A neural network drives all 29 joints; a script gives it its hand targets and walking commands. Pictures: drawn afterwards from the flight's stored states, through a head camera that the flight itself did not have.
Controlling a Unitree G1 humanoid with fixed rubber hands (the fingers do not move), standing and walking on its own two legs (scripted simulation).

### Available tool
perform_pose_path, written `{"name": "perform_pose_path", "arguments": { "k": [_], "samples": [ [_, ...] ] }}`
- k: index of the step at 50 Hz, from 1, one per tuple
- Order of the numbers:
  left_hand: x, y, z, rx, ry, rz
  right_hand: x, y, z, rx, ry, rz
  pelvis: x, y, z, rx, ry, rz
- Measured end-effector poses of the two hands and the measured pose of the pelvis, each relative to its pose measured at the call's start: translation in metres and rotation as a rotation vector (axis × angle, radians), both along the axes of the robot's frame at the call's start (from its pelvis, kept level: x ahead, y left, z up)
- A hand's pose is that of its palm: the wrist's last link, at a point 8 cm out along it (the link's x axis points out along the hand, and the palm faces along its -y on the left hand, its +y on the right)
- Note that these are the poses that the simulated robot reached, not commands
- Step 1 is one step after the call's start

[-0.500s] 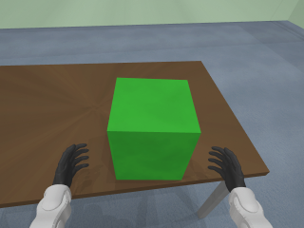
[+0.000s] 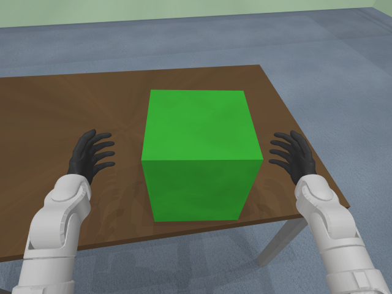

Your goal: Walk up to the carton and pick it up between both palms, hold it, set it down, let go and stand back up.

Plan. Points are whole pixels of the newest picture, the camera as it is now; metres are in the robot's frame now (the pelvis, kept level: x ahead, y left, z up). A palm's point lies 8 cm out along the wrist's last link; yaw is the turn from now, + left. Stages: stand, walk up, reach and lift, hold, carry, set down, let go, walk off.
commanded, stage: reach and lift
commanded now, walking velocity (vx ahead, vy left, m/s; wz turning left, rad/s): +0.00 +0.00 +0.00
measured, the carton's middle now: (197, 159) +0.41 +0.02 +0.03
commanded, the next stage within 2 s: none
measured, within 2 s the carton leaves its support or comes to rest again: neither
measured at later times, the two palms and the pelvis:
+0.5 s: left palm (90, 119) +0.39 +0.22 +0.17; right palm (302, 118) +0.42 -0.19 +0.16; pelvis +0.00 -0.02 +0.00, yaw +2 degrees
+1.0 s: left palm (96, 111) +0.42 +0.22 +0.16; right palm (295, 110) +0.45 -0.18 +0.16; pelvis +0.01 -0.01 +0.00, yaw +2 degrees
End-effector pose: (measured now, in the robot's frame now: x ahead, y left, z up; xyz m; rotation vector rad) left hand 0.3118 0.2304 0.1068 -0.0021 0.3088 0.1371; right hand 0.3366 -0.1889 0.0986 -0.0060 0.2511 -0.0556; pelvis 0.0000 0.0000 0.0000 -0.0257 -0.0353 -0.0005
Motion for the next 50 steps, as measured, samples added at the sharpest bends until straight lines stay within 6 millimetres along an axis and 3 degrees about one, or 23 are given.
{"name": "perform_pose_path", "arguments": {
  "k": [13, 31, 41, 50],
  "samples": [
    [0.041, -0.007, 0.032, 0.004, 0.004, -0.017, 0.047, -0.004, 0.033, 0.009, 0.01, -0.011, -0.006, -0.008, 0.0, 0.004, 0.061, 0.016],
    [0.093, -0.008, 0.07, 0.008, -0.05, -0.014, 0.1, 0.001, 0.074, -0.001, 0.001, -0.015, 0.005, -0.018, -0.001, 0.004, 0.158, 0.043],
    [0.106, -0.007, 0.07, 0.009, -0.053, -0.01, 0.111, 0.002, 0.077, -0.006, 0.015, -0.023, 0.008, -0.016, -0.001, 0.002, 0.185, 0.048],
    [0.11, -0.009, 0.053, 0.007, -0.051, -0.002, 0.11, 0.006, 0.062, -0.01, 0.029, -0.029, 0.006, -0.012, -0.001, 0.001, 0.202, 0.042]
  ]
}}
